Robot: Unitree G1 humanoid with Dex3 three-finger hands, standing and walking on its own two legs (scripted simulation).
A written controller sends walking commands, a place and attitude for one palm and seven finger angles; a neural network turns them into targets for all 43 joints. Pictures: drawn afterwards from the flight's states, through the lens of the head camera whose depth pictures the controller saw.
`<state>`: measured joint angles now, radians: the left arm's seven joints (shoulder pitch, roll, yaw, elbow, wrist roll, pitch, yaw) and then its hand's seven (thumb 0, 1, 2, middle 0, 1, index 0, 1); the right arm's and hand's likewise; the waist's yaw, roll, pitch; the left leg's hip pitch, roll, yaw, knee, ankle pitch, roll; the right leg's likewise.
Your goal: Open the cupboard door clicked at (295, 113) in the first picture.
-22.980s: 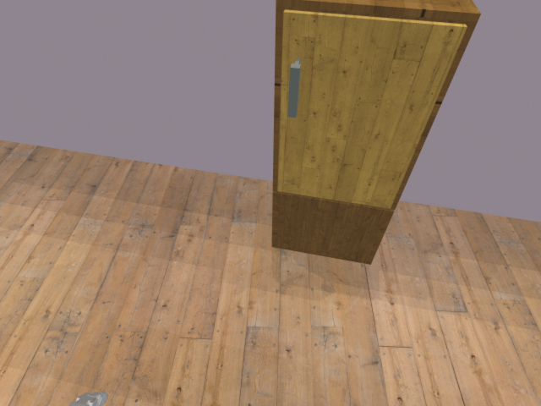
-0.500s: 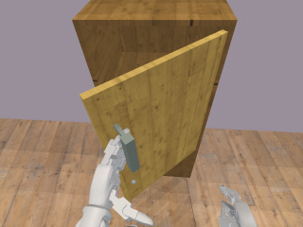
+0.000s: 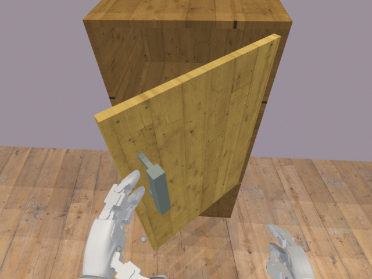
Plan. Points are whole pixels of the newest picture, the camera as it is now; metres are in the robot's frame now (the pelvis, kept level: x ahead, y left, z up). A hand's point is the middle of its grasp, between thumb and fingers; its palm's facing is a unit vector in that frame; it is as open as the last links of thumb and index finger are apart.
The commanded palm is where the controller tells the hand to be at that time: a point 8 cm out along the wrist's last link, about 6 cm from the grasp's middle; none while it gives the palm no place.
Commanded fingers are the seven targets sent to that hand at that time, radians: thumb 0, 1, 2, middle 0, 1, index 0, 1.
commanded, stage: slide the hand sideways off the handle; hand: left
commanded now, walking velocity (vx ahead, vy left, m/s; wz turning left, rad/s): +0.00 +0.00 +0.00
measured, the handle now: (153, 184) +0.28 +0.08 +0.10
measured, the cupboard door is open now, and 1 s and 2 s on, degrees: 42 42 42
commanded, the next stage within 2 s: draw the hand back to the body in 0.42 s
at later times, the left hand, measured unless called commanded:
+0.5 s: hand (114, 261) +0.14 +0.12 +0.10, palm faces +0.01 -1.00 -0.01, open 16.3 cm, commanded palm +0.11 +0.18 +0.10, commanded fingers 0.00 -0.50 0.30 -0.15 -0.30 -0.15 -0.30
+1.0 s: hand (72, 248) +0.15 +0.18 +0.13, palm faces +0.01 -1.00 -0.06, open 16.3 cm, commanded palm +0.12 +0.24 +0.15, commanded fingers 0.00 -0.32 0.38 -0.16 -0.30 -0.16 -0.30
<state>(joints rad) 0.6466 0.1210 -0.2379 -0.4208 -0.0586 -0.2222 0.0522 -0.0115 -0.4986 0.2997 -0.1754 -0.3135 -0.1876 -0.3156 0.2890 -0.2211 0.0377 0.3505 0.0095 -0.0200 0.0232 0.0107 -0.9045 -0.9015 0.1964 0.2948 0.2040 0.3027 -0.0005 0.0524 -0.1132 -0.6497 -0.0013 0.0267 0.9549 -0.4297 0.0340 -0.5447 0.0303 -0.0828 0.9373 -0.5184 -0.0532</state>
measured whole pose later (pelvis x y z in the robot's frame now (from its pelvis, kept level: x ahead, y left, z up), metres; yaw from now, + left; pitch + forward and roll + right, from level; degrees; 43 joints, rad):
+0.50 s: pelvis +0.00 -0.01 -0.01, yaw +1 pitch +8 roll -1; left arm 0.79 0.18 -0.04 -0.45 -0.21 -0.29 -0.13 -0.01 -0.50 0.30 -0.15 -0.30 -0.15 -0.30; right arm 0.28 -0.22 0.00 0.37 0.04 -0.04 -0.04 0.01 -0.90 -0.90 0.20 0.29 0.20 0.30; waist 0.02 0.06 -0.14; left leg -0.70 0.01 -0.01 1.01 -0.45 0.02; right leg -0.58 0.04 -0.12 0.97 -0.54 -0.07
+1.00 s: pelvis +0.00 +0.01 +0.01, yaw +1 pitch +5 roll -3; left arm 0.71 0.25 0.10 -0.51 -0.29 -0.14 -0.19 -0.01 -0.49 0.30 -0.15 -0.30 -0.15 -0.30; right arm 0.27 -0.22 0.04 0.43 0.06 -0.10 -0.06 0.01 -0.90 -0.90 0.20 0.29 0.20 0.30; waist 0.04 0.07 -0.13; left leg -0.58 0.00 0.00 0.90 -0.41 0.04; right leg -0.44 0.04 -0.11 0.83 -0.47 -0.04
